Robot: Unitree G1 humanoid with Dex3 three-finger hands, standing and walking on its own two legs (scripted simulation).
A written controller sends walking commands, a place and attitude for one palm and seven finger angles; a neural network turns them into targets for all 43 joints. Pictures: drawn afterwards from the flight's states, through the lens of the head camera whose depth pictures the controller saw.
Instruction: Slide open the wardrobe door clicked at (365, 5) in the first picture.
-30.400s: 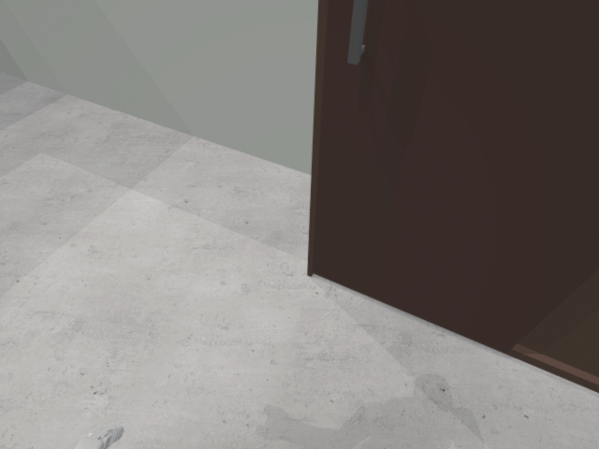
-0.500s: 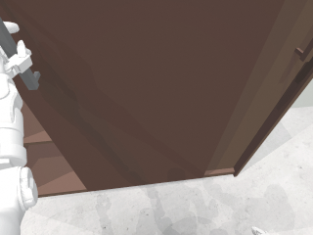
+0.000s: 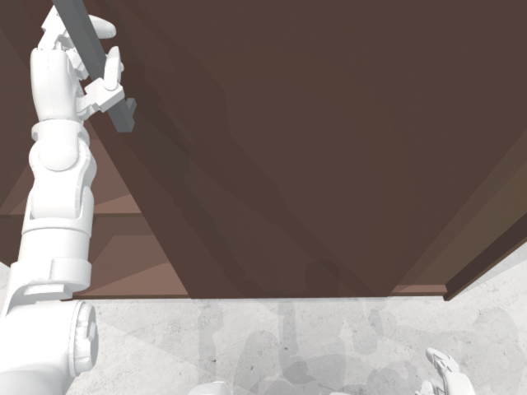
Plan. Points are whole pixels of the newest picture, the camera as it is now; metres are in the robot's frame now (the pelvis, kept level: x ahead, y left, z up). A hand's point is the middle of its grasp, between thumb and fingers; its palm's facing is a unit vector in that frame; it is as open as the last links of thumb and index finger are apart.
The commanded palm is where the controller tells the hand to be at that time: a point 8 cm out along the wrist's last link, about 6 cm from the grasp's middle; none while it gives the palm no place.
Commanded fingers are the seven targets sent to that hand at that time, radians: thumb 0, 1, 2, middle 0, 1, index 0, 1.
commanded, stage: stop walking and hold the door there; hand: left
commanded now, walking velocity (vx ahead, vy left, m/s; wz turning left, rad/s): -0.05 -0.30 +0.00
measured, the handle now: (96, 44) +0.46 +0.23 +0.28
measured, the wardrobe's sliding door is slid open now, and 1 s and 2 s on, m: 0.47 0.47 0.47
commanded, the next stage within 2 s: loosen the grip on the handle in 0.84 s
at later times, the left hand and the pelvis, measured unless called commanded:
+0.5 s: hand (117, 84) +0.42 +0.20 +0.25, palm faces +0.24 -0.96 -0.13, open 5.8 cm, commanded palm +0.40 +0.24 +0.22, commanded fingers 0.00 0.90 0.90 -0.45 -1.40 -0.45 -1.40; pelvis -0.01 +0.01 +0.01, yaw +0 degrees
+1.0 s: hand (112, 80) +0.43 +0.21 +0.25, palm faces +0.20 -0.96 -0.18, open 6.3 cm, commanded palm +0.38 +0.25 +0.24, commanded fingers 0.00 0.42 0.67 -0.45 -1.40 -0.45 -1.40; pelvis -0.03 +0.03 +0.01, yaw -2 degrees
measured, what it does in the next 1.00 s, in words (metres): steps on the spot: right foot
